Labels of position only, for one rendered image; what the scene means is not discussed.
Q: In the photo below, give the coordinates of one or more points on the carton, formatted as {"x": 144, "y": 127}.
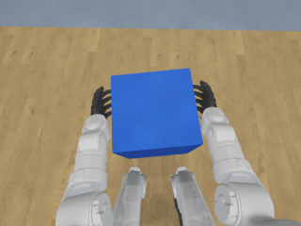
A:
{"x": 154, "y": 114}

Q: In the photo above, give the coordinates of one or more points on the right robot upper arm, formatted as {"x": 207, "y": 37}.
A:
{"x": 246, "y": 204}

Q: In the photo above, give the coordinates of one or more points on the left robot shin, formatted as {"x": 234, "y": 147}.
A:
{"x": 132, "y": 168}

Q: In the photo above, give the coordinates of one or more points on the robot left forearm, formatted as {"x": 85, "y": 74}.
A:
{"x": 89, "y": 172}

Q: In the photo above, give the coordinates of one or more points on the robot left hand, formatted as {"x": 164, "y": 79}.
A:
{"x": 98, "y": 102}

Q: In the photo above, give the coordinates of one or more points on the right robot foot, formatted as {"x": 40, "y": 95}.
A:
{"x": 179, "y": 213}

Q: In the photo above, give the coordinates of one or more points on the robot right hand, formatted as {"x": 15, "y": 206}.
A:
{"x": 207, "y": 96}

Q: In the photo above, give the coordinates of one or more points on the left robot upper arm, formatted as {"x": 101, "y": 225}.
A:
{"x": 87, "y": 209}

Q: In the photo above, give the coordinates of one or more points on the robot right forearm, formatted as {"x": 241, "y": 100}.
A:
{"x": 225, "y": 150}

